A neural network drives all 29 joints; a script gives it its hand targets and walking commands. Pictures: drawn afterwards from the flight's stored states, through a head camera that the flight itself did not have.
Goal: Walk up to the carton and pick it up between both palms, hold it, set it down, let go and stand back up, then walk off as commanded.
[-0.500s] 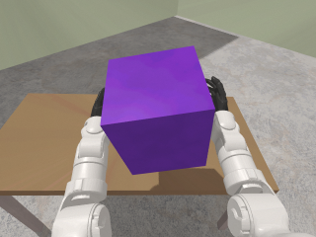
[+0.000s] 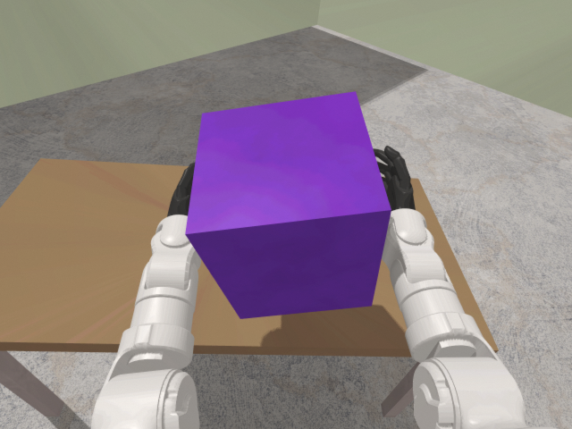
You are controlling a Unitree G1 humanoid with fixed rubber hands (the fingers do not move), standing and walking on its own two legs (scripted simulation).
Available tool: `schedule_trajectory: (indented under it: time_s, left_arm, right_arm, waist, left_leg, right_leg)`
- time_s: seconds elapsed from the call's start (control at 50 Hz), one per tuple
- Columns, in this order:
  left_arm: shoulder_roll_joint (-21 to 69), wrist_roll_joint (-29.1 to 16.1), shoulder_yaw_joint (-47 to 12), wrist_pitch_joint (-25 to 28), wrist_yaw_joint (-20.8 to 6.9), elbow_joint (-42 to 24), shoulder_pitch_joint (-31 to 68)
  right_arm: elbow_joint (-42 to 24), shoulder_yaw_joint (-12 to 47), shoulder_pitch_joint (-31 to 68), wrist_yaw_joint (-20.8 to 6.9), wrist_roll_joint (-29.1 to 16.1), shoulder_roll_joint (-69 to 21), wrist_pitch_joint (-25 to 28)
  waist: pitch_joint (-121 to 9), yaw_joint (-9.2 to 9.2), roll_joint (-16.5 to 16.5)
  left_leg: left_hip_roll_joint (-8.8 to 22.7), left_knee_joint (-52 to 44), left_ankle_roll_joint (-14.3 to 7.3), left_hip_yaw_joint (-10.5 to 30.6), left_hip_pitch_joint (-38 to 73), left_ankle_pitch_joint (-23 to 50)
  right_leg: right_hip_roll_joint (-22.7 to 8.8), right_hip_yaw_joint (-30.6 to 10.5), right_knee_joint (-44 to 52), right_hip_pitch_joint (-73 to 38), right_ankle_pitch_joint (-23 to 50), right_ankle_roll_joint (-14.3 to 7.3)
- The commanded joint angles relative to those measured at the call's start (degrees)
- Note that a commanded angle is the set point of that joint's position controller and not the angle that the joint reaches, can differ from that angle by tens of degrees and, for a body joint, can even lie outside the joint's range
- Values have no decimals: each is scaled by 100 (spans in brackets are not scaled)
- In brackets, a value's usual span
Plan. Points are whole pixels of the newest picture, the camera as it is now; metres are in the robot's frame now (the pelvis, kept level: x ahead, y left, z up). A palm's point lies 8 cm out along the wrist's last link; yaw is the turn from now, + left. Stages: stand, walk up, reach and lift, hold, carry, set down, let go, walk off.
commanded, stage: set down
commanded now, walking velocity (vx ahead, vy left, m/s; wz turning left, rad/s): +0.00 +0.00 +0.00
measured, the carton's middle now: (292, 216) +0.39 +0.00 +0.12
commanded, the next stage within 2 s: none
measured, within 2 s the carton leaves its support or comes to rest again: neither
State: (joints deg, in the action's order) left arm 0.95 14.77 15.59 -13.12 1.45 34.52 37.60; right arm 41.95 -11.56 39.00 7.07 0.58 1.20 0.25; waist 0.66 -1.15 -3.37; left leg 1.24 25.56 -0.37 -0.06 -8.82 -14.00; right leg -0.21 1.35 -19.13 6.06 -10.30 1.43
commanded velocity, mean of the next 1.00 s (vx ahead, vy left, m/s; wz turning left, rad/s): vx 0.00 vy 0.00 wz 0.00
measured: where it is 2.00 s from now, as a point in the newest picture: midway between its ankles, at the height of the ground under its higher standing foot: outside the picture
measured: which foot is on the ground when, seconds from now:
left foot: down 0.00-1.00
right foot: down 0.00-1.00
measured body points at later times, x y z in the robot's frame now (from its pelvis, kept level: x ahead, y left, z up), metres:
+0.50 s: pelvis +0.01 +0.00 +0.00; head +0.01 +0.02 +0.45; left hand +0.42 +0.15 +0.10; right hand +0.42 -0.16 +0.12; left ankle +0.00 +0.11 -0.74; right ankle +0.00 -0.14 -0.74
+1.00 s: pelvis +0.03 +0.00 +0.00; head +0.05 +0.02 +0.45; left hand +0.44 +0.15 +0.07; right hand +0.44 -0.16 +0.09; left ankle +0.00 +0.11 -0.74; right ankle +0.00 -0.14 -0.74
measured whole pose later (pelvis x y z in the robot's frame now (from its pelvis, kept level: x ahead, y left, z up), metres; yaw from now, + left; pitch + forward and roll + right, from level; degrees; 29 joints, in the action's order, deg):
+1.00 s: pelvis +0.03 +0.00 +0.00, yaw +0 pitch +1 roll -2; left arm 1.3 14.8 20.8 0.3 1.9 53.2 41.7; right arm 49.0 -24.9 39.0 3.6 14.5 -2.6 7.4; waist 0.7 0.4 -0.5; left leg 1.2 25.5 -0.4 -0.1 -10.0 -16.3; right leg -0.2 1.4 -19.1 7.2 -12.6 1.5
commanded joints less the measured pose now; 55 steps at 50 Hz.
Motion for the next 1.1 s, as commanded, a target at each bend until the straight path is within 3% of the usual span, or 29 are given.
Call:
schedule_trajectory:
  time_s: [0.0,0.02,0.06,0.08,0.16,0.2,0.24,0.26,0.28,0.32,0.36,0.4,0.42,0.44,0.46,0.52,0.56,0.6,0.64,0.68,0.7,0.74,0.78,0.8,0.86,0.88,0.94,1.02,1.08]
  left_arm:
    - [3302,-206,-2028,667,-726,-778,4434]
    - [3101,-67,-1746,622,-743,-570,4342]
    - [3283,-160,-1843,748,-726,-645,4389]
    - [3280,-171,-1787,793,-714,-445,4341]
    - [3153,-122,-1461,990,-730,-98,4448]
    - [3131,-121,-1365,1099,-751,-32,4527]
    - [3211,-192,-1377,1228,-733,8,4696]
    - [3041,-93,-1177,1236,-756,167,4625]
    - [3027,-147,-1141,1267,-757,308,4501]
    - [3081,-147,-1114,1307,-765,273,4594]
    - [2931,-121,-847,1333,-812,558,4301]
    - [2910,-125,-836,1449,-831,568,4409]
    - [2945,-109,-851,1505,-830,450,4487]
    - [2997,-115,-869,1534,-853,456,4503]
    - [3064,-199,-1075,1619,-799,221,4787]
    - [2950,-45,-903,1577,-764,476,4479]
    - [3096,-108,-1079,1615,-729,439,4512]
    - [2977,23,-847,1610,-758,633,4350]
    - [2991,73,-928,1517,-769,635,4199]
    - [3051,138,-879,1605,-721,523,4432]
    - [3067,188,-890,1531,-724,588,4238]
    - [3176,166,-952,1620,-654,494,4342]
    - [3035,194,-854,1695,-650,619,4436]
    - [3083,144,-940,1689,-639,639,4345]
    - [3122,198,-925,1732,-653,716,4407]
    - [3051,263,-843,1781,-634,708,4416]
    - [2770,272,-537,1826,-667,1042,4255]
    - [2972,206,-622,2057,-645,1071,4265]
    - [2803,253,-482,2199,-656,1306,4221]
  right_arm:
    - [202,1295,3440,-1004,641,-3380,443]
    - [489,1129,3204,-996,739,-3253,393]
    - [231,1219,3438,-1055,701,-3267,577]
    - [226,1151,3522,-1053,792,-3256,588]
    - [222,1105,3733,-1096,874,-3424,670]
    - [491,985,3508,-1099,1041,-3527,618]
    - [508,914,3700,-1113,1127,-3596,681]
    - [664,837,3560,-1115,1201,-3570,624]
    - [587,901,3606,-1116,1182,-3583,665]
    - [536,782,3650,-1161,1314,-3597,705]
    - [523,883,3685,-1121,1304,-3704,674]
    - [440,972,3736,-1118,1308,-3822,719]
    - [497,992,3597,-1110,1371,-3894,757]
    - [576,923,3486,-1097,1441,-3854,771]
    - [521,921,3506,-1098,1414,-3878,829]
    - [788,755,3377,-1109,1471,-3756,799]
    - [687,731,3407,-1153,1563,-3755,890]
    - [885,744,3232,-1110,1575,-3838,816]
    - [793,644,3159,-1130,1560,-3653,803]
    - [955,542,3238,-1162,1594,-3717,860]
    - [1073,370,3078,-1141,1657,-3577,853]
    - [866,406,3387,-1184,1644,-3706,1005]
    - [924,403,3219,-1178,1808,-3748,1022]
    - [801,358,3264,-1157,1752,-3657,1063]
    - [1092,135,3220,-1193,1950,-3611,1086]
    - [1323,173,3053,-1191,1990,-3677,1081]
    - [1052,166,3137,-1199,2088,-3698,1088]
    - [1138,117,3100,-1179,2237,-3898,1249]
    - [1295,110,3099,-1158,2360,-3990,1342]
  waist:
    - [-2713,-4,1016]
    - [-2272,28,903]
    - [-2738,73,879]
    - [-2785,16,822]
    - [-2655,165,664]
    - [-2590,49,558]
    - [-2863,56,426]
    - [-2623,99,539]
    - [-2586,150,353]
    - [-2906,100,357]
    - [-2562,197,58]
    - [-2909,186,12]
    - [-2913,171,47]
    - [-2832,-9,79]
    - [-3208,-13,242]
    - [-2910,72,458]
    - [-3056,11,493]
    - [-2770,92,428]
    - [-2813,-39,582]
    - [-2810,30,687]
    - [-2623,-62,836]
    - [-3103,82,909]
    - [-3053,64,716]
    - [-3119,21,854]
    - [-2927,-19,906]
    - [-2776,79,871]
    - [-2819,254,517]
    - [-3290,17,476]
    - [-3129,169,315]
  left_leg:
    - [-164,-771,604,-384,1067,2245]
    - [-145,-819,540,-378,1037,2218]
    - [-132,-735,619,-414,1266,2515]
    - [-158,-737,548,-410,1172,2404]
    - [-213,-828,456,-485,572,2198]
    - [-214,-900,444,-520,426,1957]
    - [-205,-890,451,-515,469,2072]
    - [-231,-917,426,-558,385,1935]
    - [-229,-935,375,-573,281,1870]
    - [-209,-974,376,-545,210,1781]
    - [-263,-1011,258,-597,-72,1853]
    - [-280,-954,254,-594,-197,2057]
    - [-293,-944,241,-652,-171,2097]
    - [-288,-999,289,-635,-219,1994]
    - [-257,-905,345,-591,-129,2266]
    - [-216,-782,448,-649,226,2625]
    - [-160,-710,509,-584,356,2908]
    - [-205,-711,438,-635,113,2813]
    - [-168,-698,496,-585,364,2942]
    - [-86,-635,602,-558,545,3294]
    - [-96,-584,642,-556,611,3347]
    - [-62,-440,688,-593,850,3722]
    - [-95,-430,627,-625,607,3615]
    - [-85,-419,656,-604,594,3754]
    - [6,-349,674,-527,923,3962]
    - [29,-315,636,-565,1056,3963]
    - [-95,-484,516,-681,240,3330]
    - [-88,-371,490,-613,229,3650]
    - [-93,-325,404,-610,56,3680]
  right_leg:
    - [212,446,283,-708,994,-77]
    - [183,426,338,-713,956,-82]
    - [273,507,307,-703,1038,-115]
    - [218,449,308,-691,1160,-75]
    - [157,406,163,-1097,1421,20]
    - [144,352,114,-1206,1496,15]
    - [173,400,113,-1172,1523,31]
    - [110,367,105,-1210,1551,26]
    - [131,339,65,-1361,1650,48]
    - [115,355,47,-1441,1607,25]
    - [82,281,-7,-1750,2071,126]
    - [39,248,-191,-1952,2671,194]
    - [30,218,-169,-1998,2672,208]
    - [32,301,-208,-2079,2679,172]
    - [59,305,-270,-1951,2787,173]
    - [108,371,-141,-1540,2444,96]
    - [143,430,-133,-1329,2415,84]
    - [97,339,-129,-1498,2636,117]
    - [148,417,-129,-1334,2524,89]
    - [177,480,-118,-1060,2267,65]
    - [175,515,-9,-927,2093,18]
    - [228,520,-49,-662,2229,-26]
    - [178,480,-121,-863,2490,38]
    - [205,531,-146,-828,2587,40]
    - [241,601,-7,-263,2040,-13]
    - [253,604,-21,-151,1970,34]
    - [150,445,-130,-966,2524,77]
    - [153,495,-300,-920,3066,99]
    - [96,422,-396,-894,3288,158]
